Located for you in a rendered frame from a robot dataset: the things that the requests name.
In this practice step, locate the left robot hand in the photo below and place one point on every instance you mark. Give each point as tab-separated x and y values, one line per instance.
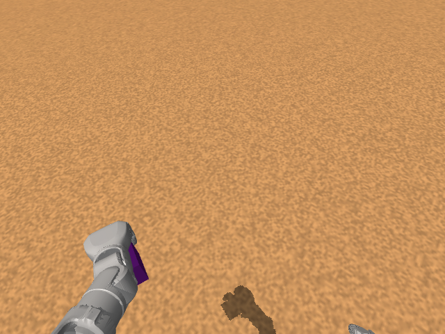
117	233

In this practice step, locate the cube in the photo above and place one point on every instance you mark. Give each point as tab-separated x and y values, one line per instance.
138	267

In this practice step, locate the left robot arm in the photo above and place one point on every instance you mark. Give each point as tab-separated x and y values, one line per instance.
106	300

